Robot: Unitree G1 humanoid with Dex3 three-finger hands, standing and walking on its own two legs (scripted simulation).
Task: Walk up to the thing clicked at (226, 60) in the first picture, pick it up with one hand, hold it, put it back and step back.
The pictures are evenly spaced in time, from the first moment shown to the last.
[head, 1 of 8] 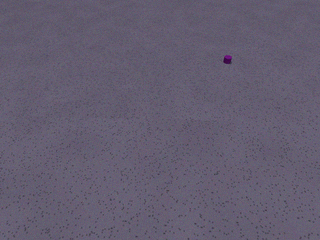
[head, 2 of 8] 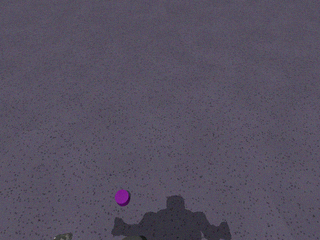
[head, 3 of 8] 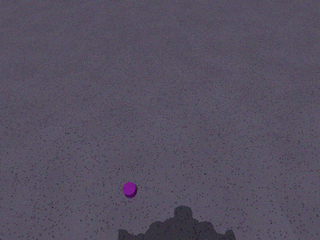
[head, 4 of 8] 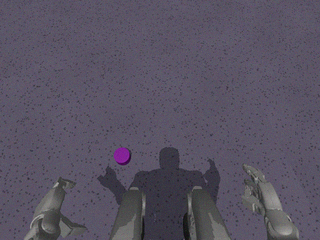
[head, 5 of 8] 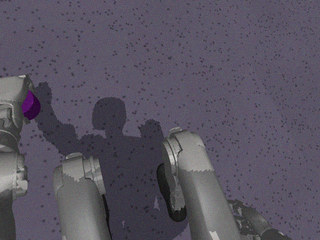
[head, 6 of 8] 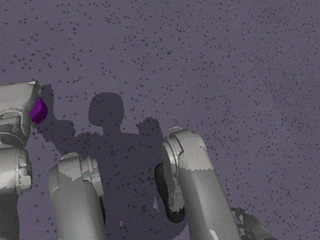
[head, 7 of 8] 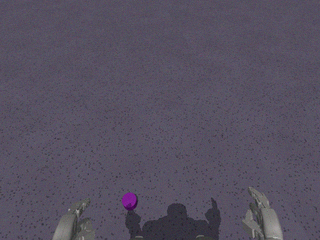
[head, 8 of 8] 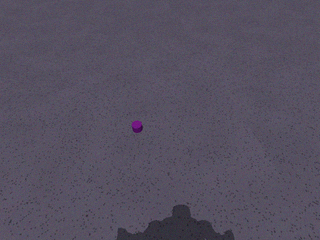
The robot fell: no
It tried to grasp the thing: yes
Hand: left
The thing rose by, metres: 0.69
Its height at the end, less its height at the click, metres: +0.00
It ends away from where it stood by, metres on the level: 0.00
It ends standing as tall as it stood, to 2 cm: yes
